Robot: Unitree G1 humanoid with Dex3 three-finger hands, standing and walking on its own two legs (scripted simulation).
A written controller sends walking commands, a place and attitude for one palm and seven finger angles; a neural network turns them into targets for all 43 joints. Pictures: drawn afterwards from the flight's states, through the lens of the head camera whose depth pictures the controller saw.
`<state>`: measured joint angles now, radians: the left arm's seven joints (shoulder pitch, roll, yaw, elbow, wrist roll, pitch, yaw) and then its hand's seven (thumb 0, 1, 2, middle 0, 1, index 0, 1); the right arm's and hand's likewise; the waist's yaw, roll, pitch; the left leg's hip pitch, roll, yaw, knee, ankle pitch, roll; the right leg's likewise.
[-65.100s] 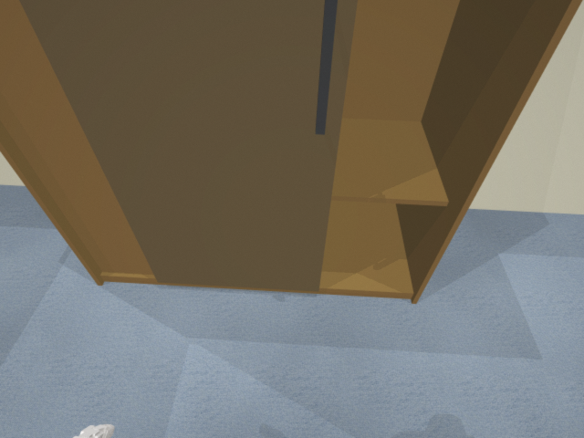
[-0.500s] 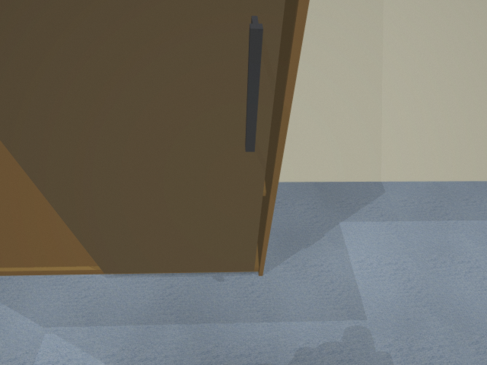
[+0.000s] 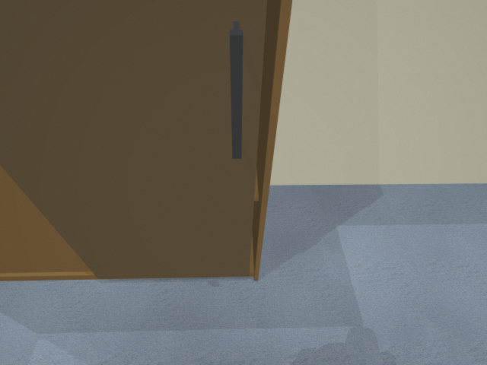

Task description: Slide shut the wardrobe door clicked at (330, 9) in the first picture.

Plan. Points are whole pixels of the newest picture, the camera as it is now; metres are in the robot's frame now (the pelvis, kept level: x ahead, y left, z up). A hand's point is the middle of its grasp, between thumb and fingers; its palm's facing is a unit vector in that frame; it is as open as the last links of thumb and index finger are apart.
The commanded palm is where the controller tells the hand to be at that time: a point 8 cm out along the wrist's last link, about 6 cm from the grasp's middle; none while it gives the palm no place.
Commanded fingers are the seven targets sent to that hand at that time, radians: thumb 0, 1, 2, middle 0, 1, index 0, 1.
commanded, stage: come to a stop and stand still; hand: left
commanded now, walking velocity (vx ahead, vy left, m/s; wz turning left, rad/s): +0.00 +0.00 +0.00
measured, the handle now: (236, 98) +0.55 +0.05 +0.16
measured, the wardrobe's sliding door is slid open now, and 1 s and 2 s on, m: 0.02 0.02 0.02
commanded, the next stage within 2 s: look again from close up in 0.32 s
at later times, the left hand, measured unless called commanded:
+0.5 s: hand out of the picture +0.02 +0.18 -0.17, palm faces +0.02 -0.97 -0.25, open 7.4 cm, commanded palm none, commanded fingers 0.00 0.90 0.90 -0.20 -0.30 -0.20 -0.30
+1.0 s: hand out of the picture -0.01 +0.18 -0.17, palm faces +0.04 -0.97 -0.23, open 7.4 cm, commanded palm none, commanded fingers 0.00 0.90 0.90 -0.20 -0.30 -0.20 -0.30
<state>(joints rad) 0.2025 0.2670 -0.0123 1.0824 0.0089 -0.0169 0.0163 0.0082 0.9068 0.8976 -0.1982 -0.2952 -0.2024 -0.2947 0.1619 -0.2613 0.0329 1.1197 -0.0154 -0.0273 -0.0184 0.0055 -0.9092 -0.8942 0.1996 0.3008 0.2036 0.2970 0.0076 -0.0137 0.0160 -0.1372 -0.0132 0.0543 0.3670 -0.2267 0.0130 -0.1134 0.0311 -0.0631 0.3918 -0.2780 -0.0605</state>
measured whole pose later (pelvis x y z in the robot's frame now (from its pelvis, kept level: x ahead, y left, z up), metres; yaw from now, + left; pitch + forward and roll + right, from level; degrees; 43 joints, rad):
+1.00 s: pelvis -0.01 -0.02 +0.00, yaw +0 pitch -1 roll +1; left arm 0.28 0.20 -0.01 1.11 0.01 -0.02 0.03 0.01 0.91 0.90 -0.20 -0.30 -0.20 -0.29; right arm 0.24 -0.19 0.03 1.15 -0.01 -0.02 -0.03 0.00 -0.91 -0.89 0.20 0.30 0.20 0.30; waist 0.01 -0.01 0.01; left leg -0.14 0.01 0.04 0.38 -0.22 -0.01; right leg -0.10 0.05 -0.08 0.38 -0.27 -0.08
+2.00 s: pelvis -0.02 -0.03 +0.00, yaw +1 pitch -1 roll +1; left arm 0.32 0.16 0.00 1.13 0.01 -0.02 0.03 0.01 0.91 0.90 -0.20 -0.29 -0.20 -0.29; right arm 0.29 -0.15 0.03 1.16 -0.02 -0.02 -0.04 0.00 -0.91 -0.89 0.20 0.30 0.20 0.30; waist 0.02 -0.01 0.01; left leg -0.16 0.02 0.02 0.39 -0.20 -0.03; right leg -0.12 0.07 -0.10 0.39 -0.25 -0.10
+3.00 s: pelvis -0.02 -0.02 +0.00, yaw +1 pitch -1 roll +1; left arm 0.34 0.14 0.00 1.13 0.01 -0.02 0.03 0.01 0.91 0.90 -0.20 -0.29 -0.20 -0.29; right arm 0.30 -0.12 0.03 1.16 -0.02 -0.02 -0.04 0.00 -0.91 -0.89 0.20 0.30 0.20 0.30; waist 0.02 -0.02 0.01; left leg -0.17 0.01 0.02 0.40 -0.21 -0.01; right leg -0.12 0.06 -0.10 0.39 -0.25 -0.09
